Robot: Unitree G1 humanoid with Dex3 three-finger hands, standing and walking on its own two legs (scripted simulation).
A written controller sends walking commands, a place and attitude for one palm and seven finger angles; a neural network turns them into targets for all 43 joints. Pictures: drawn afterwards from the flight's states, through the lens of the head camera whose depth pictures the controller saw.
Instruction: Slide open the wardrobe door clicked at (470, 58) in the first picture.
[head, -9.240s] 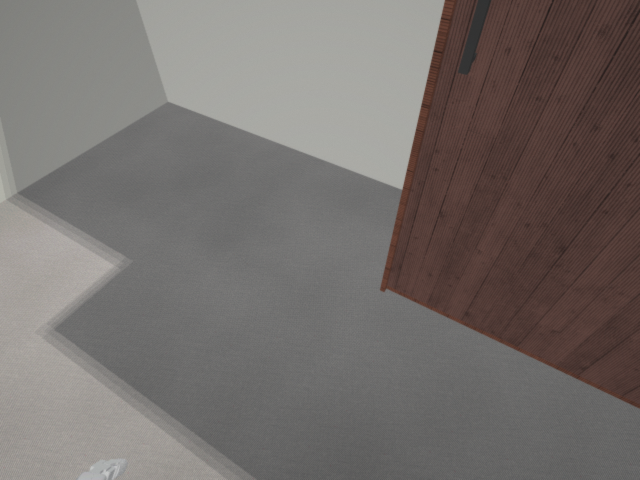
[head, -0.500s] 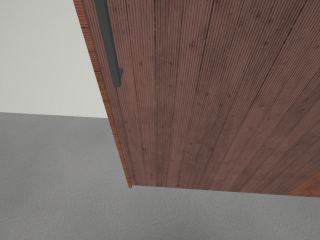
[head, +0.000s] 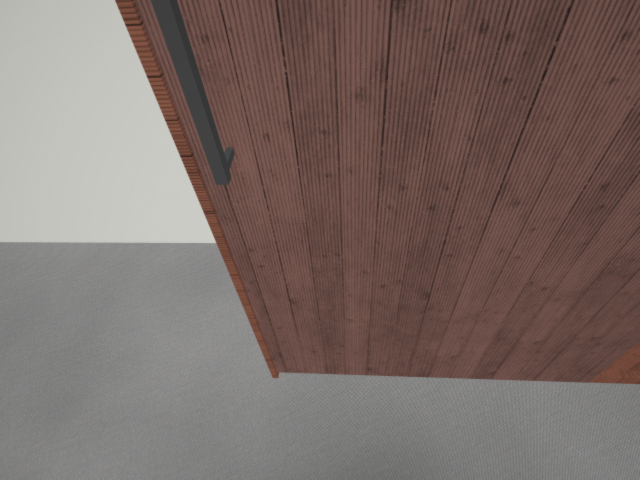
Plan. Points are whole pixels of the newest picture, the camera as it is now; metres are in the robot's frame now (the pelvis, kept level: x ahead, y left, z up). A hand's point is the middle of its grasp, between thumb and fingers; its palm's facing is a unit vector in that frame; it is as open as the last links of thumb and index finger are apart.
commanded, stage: come to a stop and stand still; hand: left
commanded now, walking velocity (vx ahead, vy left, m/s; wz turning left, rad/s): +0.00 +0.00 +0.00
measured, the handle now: (199, 81) +0.50 +0.16 +0.26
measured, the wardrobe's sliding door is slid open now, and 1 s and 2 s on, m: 0.00 0.00 0.00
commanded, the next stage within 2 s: look again from close up in 0.52 s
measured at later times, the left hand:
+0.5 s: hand out of the picture +0.06 +0.16 -0.16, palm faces +0.01 -0.97 -0.24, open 7.3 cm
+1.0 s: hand out of the picture +0.03 +0.17 -0.17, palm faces +0.03 -0.97 -0.23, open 7.3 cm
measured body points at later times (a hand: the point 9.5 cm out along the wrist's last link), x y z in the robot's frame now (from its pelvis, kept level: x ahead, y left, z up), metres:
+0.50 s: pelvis +0.02 -0.02 +0.00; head +0.04 -0.04 +0.45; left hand +0.06 +0.21 -0.15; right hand +0.02 -0.24 -0.17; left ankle -0.05 +0.11 -0.74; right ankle +0.06 -0.10 -0.74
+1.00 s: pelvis +0.02 -0.02 +0.00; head +0.03 -0.03 +0.45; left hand +0.03 +0.22 -0.15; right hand +0.00 -0.24 -0.16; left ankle -0.05 +0.11 -0.74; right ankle +0.06 -0.10 -0.74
